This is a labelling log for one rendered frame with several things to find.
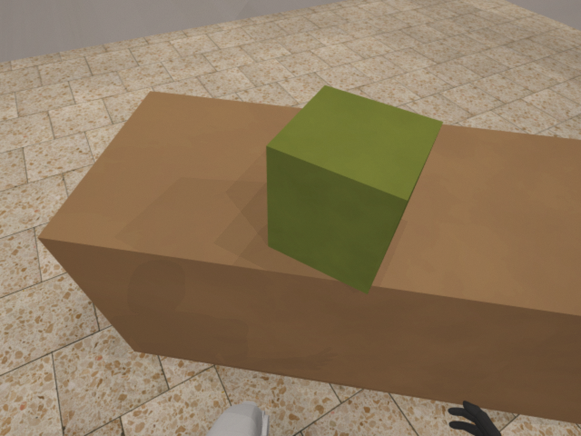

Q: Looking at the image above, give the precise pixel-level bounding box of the right robot hand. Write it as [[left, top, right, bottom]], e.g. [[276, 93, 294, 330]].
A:
[[448, 401, 501, 436]]

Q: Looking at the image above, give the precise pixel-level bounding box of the pedestal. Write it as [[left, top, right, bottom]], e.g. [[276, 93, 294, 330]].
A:
[[37, 91, 581, 424]]

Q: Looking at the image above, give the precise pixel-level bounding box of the carton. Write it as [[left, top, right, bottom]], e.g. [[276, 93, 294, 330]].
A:
[[266, 85, 443, 294]]

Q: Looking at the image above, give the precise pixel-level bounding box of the left robot thigh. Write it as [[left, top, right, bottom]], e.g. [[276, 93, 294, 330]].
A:
[[206, 404, 270, 436]]

